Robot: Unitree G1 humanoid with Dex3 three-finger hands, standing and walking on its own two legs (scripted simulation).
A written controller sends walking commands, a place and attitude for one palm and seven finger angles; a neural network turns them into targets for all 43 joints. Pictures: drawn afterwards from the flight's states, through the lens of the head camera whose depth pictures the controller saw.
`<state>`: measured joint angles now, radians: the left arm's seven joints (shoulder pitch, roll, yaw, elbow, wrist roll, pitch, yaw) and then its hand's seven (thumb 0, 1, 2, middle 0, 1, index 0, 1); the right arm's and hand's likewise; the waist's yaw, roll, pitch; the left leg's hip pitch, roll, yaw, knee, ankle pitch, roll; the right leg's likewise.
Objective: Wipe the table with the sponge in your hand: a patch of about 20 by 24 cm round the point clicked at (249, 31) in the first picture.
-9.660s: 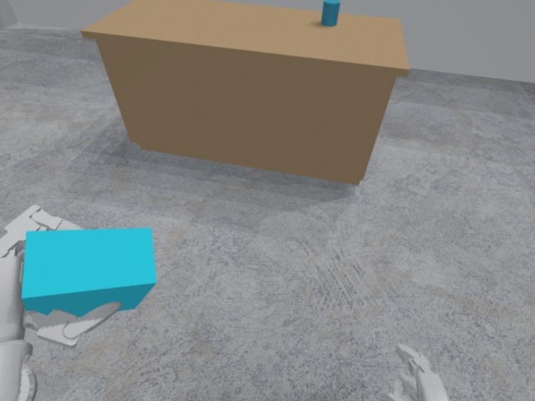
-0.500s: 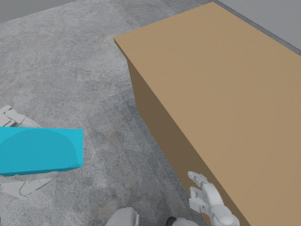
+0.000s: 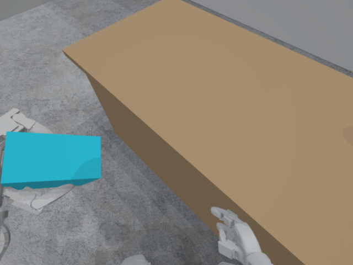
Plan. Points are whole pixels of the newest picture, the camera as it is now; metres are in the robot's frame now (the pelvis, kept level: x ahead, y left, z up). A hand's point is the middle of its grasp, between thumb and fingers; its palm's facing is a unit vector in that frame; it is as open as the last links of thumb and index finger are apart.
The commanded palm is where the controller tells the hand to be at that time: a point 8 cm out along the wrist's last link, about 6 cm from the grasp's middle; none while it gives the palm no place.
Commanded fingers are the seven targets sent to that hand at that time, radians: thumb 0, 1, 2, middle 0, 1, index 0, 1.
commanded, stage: turn to face it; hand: left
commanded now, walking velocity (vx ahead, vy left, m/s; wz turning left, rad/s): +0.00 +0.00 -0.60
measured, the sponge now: (65, 164) +0.24 +0.21 +0.16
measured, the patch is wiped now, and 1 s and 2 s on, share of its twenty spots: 0.00 0.00 0.00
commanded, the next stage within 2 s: take the last steps up to it in 1.70 s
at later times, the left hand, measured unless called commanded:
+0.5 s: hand (74, 175) +0.22 +0.18 +0.17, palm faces +0.16 -0.90 -0.40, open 10.4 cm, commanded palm +0.17 +0.23 +0.19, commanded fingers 0.00 0.10 1.30 -1.20 -1.60 -1.20 -1.60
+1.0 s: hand (177, 222) +0.17 +0.02 +0.19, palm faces -0.20 -0.83 -0.51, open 10.4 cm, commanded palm +0.15 +0.09 +0.19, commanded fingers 0.00 0.10 1.30 -1.20 -1.60 -1.20 -1.60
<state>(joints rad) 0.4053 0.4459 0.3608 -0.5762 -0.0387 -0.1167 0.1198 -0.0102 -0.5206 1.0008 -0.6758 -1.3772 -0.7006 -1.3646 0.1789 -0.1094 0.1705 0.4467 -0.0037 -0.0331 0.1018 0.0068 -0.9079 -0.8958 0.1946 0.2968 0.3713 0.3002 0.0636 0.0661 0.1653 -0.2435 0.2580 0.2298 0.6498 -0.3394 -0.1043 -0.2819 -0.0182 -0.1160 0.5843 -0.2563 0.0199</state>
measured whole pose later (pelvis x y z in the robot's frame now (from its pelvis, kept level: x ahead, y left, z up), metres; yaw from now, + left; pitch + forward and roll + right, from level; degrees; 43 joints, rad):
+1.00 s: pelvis -0.15 -0.04 +0.02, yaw -37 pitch +0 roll +3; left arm 0.55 0.42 0.39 -0.55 -0.08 -0.15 0.14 -0.01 -0.52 1.00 -0.67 -1.38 -0.70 -1.36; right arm 0.17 -0.28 -0.05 0.55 0.03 0.09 -0.03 0.01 -0.91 -0.90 0.19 0.30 0.19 0.30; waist -0.01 0.00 0.10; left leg -0.44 0.04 0.05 0.96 -0.42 -0.08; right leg -0.30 0.05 0.04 0.49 -0.18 -0.08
